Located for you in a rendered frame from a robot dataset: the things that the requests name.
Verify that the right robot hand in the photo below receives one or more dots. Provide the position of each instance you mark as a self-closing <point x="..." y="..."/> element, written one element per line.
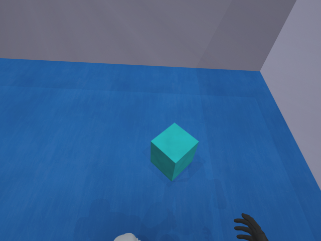
<point x="256" y="234"/>

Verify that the carton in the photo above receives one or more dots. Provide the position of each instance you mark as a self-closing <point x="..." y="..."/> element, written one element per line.
<point x="172" y="151"/>

